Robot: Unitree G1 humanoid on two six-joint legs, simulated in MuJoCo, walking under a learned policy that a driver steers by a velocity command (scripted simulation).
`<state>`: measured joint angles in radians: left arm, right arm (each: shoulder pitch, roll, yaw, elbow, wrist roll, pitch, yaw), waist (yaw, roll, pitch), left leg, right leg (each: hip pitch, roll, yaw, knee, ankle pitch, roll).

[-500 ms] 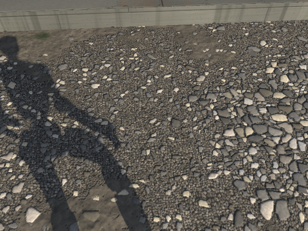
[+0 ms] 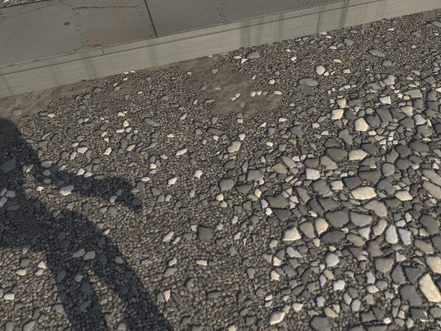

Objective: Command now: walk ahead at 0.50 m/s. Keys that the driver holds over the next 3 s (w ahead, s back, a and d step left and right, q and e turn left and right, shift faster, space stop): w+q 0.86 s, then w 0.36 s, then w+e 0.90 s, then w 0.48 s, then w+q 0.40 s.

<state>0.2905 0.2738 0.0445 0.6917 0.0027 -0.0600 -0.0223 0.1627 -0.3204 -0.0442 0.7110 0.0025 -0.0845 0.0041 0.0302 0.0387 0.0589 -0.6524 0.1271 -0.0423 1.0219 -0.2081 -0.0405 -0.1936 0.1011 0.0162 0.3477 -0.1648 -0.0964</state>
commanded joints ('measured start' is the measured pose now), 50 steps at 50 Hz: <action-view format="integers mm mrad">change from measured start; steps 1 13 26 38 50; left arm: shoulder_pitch -34 25 -81 -140 -18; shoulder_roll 150 212 117 173 138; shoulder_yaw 37 58 10 46 42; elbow -45 52 -72 -82 23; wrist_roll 3 -10 18 -5 -3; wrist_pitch -28 7 -36 -75 -56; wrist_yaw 13 33 27 11 11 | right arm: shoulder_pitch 15 -103 86 164 56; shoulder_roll -54 -66 -135 -106 -16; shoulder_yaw -10 -15 -51 -50 -15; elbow -36 -117 -98 -51 -128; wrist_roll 3 13 7 18 9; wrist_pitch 5 -1 14 51 47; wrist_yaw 2 65 1 -20 1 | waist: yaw -13 10 -19 1 -9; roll -85 -113 8 81 -127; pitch -52 -37 -71 -127 -30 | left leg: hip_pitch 2 57 412 471 -35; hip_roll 21 -124 10 -48 -45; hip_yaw -2 89 -263 -362 -56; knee -130 -455 -800 -504 -38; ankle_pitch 200 95 319 165 -60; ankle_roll -10 123 343 184 34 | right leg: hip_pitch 19 332 -420 -26 75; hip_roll -257 -346 -183 -116 -345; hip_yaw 119 -36 41 64 185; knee -179 6 606 84 -188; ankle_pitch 274 689 -79 112 113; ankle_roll -150 -52 169 76 -126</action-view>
